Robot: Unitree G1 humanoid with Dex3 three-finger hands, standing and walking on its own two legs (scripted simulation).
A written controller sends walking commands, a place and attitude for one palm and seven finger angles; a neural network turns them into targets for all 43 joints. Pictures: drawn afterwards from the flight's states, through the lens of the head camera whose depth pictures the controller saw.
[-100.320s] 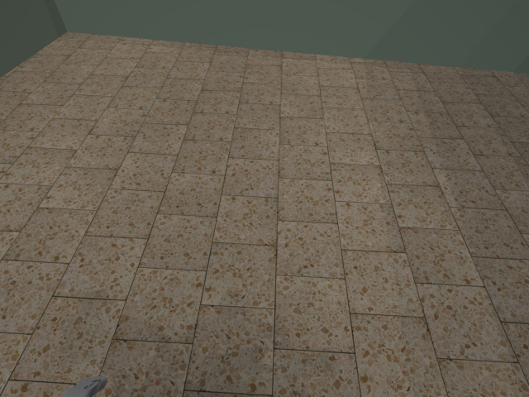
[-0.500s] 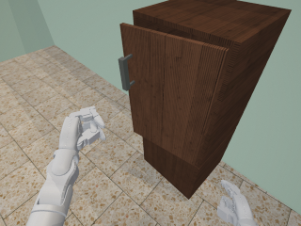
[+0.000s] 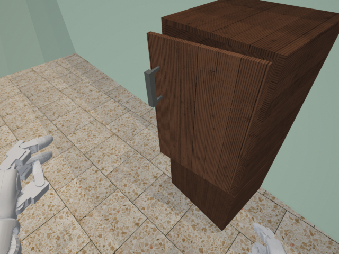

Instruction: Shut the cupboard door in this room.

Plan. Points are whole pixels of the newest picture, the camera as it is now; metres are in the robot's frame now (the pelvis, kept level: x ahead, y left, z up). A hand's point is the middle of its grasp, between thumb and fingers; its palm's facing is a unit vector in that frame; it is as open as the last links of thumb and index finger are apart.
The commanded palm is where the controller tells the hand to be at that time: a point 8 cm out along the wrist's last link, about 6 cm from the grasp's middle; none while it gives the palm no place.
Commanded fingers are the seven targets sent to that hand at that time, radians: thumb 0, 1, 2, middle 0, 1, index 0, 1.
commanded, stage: draw the hand back to the body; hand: left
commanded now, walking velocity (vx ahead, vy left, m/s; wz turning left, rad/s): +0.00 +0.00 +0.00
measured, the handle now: (155, 86) +0.64 +0.12 +0.08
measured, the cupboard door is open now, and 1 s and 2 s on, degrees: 10 10 10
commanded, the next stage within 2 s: step back with the hand held close in 0.40 s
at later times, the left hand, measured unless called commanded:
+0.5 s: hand (39, 183) +0.19 +0.25 +0.16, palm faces +0.43 -0.80 -0.42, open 7.4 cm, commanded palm +0.14 +0.29 +0.17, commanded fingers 0.00 0.90 0.90 -0.20 -0.30 -0.20 -0.30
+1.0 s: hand (13, 199) +0.16 +0.28 +0.16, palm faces +0.39 -0.78 -0.49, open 7.4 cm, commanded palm +0.10 +0.31 +0.17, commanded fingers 0.00 0.90 0.90 -0.20 -0.30 -0.20 -0.30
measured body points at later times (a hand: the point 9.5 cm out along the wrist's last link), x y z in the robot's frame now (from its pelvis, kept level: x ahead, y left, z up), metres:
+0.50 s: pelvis +0.00 -0.01 +0.00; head -0.02 -0.03 +0.45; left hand +0.16 +0.29 +0.19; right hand +0.19 -0.22 -0.09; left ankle +0.00 +0.08 -0.74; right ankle -0.04 -0.10 -0.74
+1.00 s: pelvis -0.04 +0.02 -0.01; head -0.05 +0.02 +0.44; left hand +0.13 +0.32 +0.19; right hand +0.13 -0.23 -0.09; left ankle +0.00 +0.08 -0.74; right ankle -0.04 -0.10 -0.74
